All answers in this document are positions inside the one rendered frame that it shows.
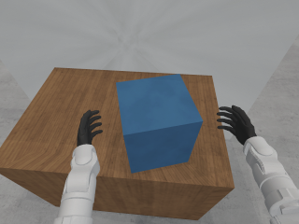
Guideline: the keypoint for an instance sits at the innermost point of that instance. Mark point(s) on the left robot hand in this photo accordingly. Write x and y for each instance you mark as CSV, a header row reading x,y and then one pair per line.
x,y
85,134

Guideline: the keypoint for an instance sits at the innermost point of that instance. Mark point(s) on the right robot forearm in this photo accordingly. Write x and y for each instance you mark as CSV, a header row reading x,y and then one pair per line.
x,y
281,196

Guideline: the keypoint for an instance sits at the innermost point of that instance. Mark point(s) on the pedestal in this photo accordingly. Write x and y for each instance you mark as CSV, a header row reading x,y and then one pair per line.
x,y
37,153

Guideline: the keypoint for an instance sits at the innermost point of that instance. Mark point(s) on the left robot forearm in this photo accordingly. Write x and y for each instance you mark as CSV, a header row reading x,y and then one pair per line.
x,y
79,188

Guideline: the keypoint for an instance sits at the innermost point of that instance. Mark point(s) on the robot right upper arm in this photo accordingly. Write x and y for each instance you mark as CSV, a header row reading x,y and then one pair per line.
x,y
291,218

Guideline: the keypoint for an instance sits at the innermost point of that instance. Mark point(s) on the carton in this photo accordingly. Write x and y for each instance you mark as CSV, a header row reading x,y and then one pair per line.
x,y
160,122

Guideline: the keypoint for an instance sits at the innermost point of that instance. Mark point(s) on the right robot hand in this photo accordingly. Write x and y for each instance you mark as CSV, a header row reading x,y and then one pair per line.
x,y
241,128

